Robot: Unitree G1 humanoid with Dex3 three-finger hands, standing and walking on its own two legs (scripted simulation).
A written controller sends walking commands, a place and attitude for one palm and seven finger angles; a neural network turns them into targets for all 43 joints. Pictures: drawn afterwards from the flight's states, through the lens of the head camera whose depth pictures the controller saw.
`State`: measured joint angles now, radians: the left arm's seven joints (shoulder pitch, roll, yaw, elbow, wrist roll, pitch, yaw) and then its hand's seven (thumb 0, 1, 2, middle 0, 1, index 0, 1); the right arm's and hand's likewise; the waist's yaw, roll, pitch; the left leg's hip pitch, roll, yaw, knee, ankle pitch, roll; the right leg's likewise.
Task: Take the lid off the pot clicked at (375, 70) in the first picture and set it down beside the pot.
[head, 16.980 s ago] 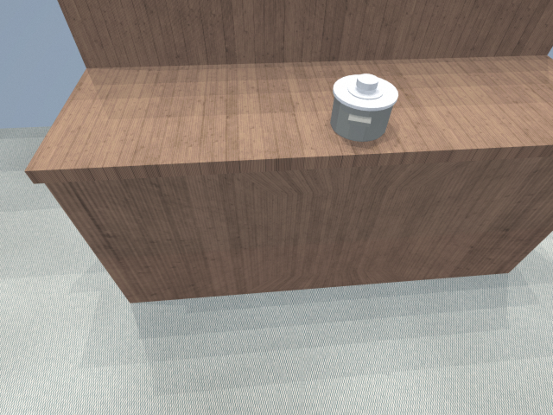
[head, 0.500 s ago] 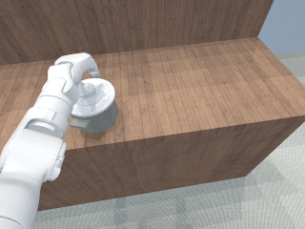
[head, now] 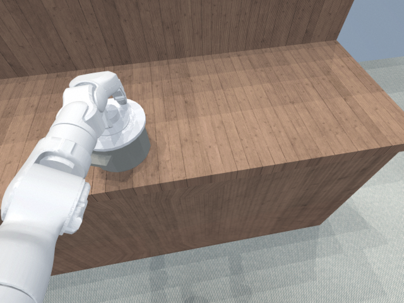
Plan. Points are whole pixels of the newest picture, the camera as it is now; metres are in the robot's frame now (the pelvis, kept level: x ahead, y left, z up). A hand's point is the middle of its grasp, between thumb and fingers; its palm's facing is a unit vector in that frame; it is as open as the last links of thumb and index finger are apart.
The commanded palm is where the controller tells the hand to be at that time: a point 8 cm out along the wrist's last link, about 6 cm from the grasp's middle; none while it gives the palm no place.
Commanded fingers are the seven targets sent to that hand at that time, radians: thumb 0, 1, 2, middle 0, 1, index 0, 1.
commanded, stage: lower the open fingers around the knob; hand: left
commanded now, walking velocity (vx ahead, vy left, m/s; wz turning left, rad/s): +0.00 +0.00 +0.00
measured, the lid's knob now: (107, 114) +0.50 +0.18 +0.09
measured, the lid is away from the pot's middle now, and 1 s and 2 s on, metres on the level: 0.00 0.00 0.01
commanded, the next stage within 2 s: close the fingers and squeeze the knob in 0.50 s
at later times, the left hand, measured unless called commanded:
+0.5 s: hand (105, 109) +0.49 +0.17 +0.11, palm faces -0.38 -0.09 -0.92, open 10.2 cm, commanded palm +0.50 +0.18 +0.16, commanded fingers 0.00 -0.31 1.45 -0.83 -0.08 -0.83 -0.08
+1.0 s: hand (101, 115) +0.48 +0.18 +0.10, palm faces -0.38 -0.09 -0.92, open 9.5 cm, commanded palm +0.49 +0.18 +0.16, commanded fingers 0.00 0.10 0.93 -0.54 -1.00 -0.54 -1.00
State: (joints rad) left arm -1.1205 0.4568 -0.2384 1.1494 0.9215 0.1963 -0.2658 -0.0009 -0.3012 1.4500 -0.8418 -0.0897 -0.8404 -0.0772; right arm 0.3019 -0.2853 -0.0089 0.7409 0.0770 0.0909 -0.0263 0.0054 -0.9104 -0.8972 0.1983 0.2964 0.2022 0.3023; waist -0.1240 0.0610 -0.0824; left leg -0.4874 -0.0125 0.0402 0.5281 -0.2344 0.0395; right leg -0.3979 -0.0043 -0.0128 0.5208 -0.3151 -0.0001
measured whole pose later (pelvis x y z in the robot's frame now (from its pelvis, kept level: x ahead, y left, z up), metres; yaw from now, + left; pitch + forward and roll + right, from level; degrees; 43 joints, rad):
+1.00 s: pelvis +0.00 +0.01 +0.00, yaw -1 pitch +11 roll -1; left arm -1.10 0.47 -0.22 1.16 0.92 0.18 -0.25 0.00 -0.01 0.98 -0.50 -0.87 -0.53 -0.87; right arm 0.32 -0.28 -0.01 0.74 0.08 0.09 -0.03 0.01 -0.91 -0.90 0.20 0.30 0.20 0.30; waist -0.13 0.06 -0.10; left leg -0.50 -0.01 0.05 0.54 -0.24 0.05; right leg -0.41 0.00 0.00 0.52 -0.31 0.01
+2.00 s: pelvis -0.01 +0.00 +0.00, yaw -1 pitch +11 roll -1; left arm -1.14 0.48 -0.22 1.20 0.92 0.17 -0.27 0.02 0.17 0.68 -0.72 -1.05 -0.64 -0.98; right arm 0.33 -0.28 -0.01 0.75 0.08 0.07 -0.04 0.01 -0.91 -0.90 0.20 0.30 0.20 0.30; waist -0.14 0.05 -0.10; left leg -0.51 0.00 0.05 0.55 -0.24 0.04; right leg -0.42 0.00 0.00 0.52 -0.30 0.00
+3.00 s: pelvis +0.00 +0.01 +0.00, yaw +0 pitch +10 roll -1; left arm -1.14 0.49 -0.21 1.13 0.91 0.20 -0.28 -0.01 0.11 0.70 -0.79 -1.05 -0.68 -0.99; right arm 0.32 -0.28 0.00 0.75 0.08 -0.01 -0.04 0.01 -0.91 -0.90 0.20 0.30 0.20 0.30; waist -0.13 0.06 -0.08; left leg -0.45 -0.01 0.04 0.50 -0.23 0.05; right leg -0.36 0.00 -0.01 0.48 -0.30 0.01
